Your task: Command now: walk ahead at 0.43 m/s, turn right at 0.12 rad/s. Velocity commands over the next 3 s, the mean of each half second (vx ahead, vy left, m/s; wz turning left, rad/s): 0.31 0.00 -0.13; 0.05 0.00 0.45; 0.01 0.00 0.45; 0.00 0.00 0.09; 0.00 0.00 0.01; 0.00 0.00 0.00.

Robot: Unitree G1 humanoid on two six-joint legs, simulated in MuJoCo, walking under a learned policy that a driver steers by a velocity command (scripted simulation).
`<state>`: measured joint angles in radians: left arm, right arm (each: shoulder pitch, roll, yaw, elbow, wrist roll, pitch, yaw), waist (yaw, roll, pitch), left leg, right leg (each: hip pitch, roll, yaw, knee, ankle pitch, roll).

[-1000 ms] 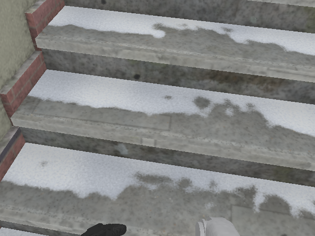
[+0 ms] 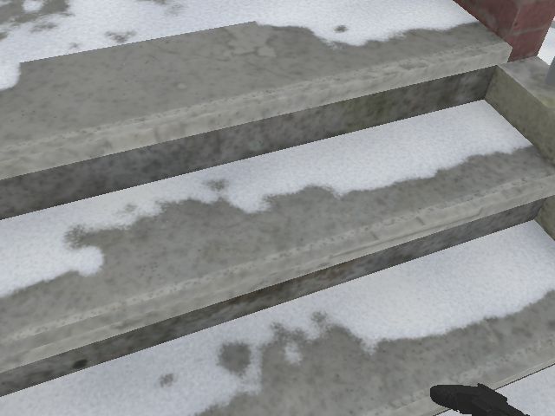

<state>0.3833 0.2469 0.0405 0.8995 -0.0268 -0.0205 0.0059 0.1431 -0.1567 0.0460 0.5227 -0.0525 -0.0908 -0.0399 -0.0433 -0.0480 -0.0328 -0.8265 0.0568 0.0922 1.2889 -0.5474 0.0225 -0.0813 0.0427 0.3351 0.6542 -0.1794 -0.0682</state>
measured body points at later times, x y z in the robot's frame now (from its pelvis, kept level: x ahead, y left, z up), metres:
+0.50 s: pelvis +0.20 +0.04 +0.13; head +0.22 +0.07 +0.58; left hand +0.41 +0.17 +0.02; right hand +0.11 -0.12 -0.01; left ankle +0.09 +0.12 -0.61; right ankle +0.26 -0.12 -0.41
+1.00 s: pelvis +0.36 +0.03 +0.19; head +0.39 +0.06 +0.63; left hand +0.54 +0.31 +0.09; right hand +0.53 -0.19 +0.10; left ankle +0.43 +0.12 -0.45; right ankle +0.23 -0.14 -0.39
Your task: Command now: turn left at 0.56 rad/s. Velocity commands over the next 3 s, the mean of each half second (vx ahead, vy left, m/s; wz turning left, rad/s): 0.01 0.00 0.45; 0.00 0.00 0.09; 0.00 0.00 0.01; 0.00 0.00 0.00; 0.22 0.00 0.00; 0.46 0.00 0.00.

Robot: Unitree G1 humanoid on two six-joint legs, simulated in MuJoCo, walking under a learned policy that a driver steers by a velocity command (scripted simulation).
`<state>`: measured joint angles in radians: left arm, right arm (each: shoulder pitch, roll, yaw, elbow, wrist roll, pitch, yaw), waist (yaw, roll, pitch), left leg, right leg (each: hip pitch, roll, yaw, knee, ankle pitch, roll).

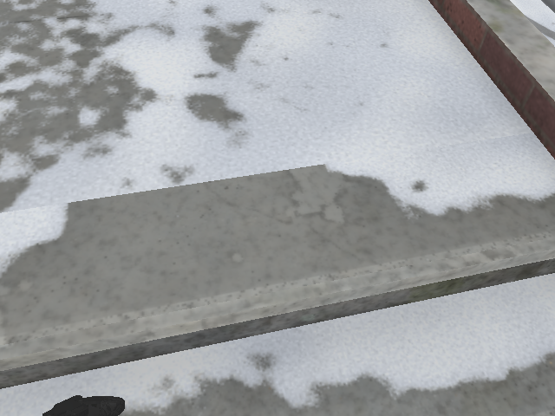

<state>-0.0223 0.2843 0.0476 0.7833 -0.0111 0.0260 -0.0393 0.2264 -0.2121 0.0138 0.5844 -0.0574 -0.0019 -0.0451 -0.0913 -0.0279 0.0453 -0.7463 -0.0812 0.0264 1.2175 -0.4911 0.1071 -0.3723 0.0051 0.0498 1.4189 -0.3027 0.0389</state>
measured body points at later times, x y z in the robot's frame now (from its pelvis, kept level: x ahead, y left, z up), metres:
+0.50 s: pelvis +0.09 -0.05 +0.10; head +0.09 -0.02 +0.55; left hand +0.20 +0.21 +0.00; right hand +0.37 -0.20 +0.06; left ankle +0.08 +0.07 -0.64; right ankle +0.11 -0.20 -0.49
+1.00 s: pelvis +0.11 -0.12 +0.10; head +0.11 -0.12 +0.55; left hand +0.17 +0.11 -0.02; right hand +0.26 -0.30 -0.03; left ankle +0.04 +0.02 -0.64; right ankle +0.12 -0.23 -0.64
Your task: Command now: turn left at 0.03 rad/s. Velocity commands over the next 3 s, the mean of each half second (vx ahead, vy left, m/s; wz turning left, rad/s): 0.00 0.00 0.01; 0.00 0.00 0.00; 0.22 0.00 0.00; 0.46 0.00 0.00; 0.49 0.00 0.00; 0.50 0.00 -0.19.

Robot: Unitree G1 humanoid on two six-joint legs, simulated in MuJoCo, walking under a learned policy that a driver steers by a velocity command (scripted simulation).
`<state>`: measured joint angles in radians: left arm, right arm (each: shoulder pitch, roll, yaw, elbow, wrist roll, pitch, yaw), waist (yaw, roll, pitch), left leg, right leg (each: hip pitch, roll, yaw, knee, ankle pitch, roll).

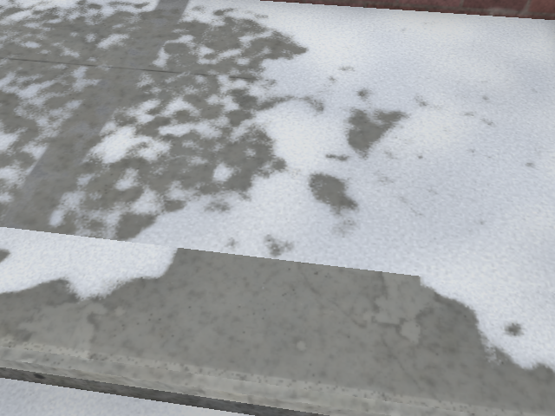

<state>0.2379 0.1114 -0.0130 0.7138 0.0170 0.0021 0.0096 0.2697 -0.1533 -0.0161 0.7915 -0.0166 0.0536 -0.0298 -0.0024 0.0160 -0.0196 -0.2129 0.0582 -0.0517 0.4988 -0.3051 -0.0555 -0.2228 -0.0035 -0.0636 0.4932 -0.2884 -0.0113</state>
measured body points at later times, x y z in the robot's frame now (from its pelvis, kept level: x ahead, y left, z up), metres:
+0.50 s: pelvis -0.02 +0.01 +0.00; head -0.01 +0.02 +0.45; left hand -0.01 +0.24 -0.15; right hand -0.01 -0.21 -0.15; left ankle -0.03 +0.16 -0.74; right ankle -0.02 -0.11 -0.74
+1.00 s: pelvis -0.03 +0.01 +0.01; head -0.01 +0.01 +0.46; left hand -0.03 +0.23 -0.15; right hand -0.05 -0.21 -0.15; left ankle -0.03 +0.16 -0.74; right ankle -0.02 -0.11 -0.74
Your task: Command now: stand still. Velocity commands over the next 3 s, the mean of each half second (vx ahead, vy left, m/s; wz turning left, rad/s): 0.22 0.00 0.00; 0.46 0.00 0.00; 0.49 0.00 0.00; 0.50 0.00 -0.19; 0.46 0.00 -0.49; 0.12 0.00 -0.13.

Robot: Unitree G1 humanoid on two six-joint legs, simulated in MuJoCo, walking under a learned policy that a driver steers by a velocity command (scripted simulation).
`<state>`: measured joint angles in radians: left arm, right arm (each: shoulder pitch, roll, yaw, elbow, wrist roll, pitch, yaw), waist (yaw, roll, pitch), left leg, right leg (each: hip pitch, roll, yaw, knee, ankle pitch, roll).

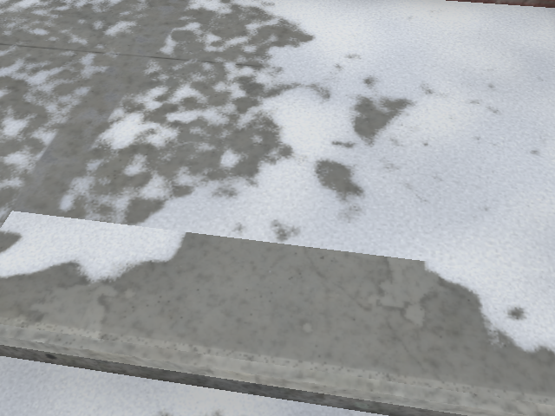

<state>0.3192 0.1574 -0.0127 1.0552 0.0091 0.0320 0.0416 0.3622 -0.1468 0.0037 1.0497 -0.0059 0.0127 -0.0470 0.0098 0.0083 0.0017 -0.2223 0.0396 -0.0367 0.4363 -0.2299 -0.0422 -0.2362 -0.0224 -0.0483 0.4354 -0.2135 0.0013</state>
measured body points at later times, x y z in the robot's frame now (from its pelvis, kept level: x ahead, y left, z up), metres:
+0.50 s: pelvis +0.07 +0.03 +0.00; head +0.07 +0.05 +0.45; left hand +0.17 +0.24 -0.15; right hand -0.04 -0.19 -0.14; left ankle +0.01 +0.12 -0.74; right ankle +0.02 -0.11 -0.42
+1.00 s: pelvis +0.28 -0.01 +0.15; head +0.26 -0.03 +0.60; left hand +0.18 +0.19 +0.00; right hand +0.47 -0.19 +0.05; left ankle +0.35 +0.17 -0.28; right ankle +0.27 -0.08 -0.58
